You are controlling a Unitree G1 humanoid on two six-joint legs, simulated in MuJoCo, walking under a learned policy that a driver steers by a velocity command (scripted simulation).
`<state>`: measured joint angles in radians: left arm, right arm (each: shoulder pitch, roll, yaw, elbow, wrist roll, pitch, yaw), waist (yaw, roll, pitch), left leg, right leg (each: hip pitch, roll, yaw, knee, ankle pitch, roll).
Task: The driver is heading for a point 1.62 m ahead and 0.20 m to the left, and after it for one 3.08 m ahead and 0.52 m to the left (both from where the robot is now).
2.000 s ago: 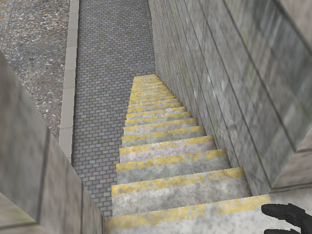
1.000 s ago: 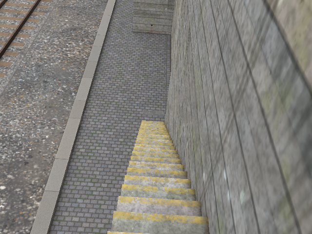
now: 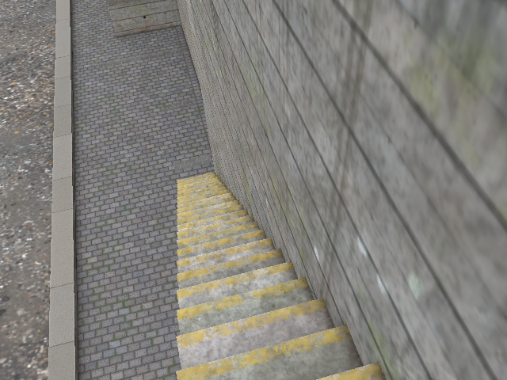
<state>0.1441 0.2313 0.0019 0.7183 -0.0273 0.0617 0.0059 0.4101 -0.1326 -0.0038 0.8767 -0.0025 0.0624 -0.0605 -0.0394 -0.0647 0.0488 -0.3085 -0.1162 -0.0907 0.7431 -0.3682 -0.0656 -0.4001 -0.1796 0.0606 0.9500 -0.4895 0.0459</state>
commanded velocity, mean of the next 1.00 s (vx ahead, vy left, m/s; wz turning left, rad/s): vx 0.01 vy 0.00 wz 0.22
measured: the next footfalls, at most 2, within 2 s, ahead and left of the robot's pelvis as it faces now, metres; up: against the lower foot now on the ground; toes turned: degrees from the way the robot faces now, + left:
left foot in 0.48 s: -0.01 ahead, +0.13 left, +0.00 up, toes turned -5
right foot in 0.76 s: +0.04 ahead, -0.16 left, +0.00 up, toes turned +19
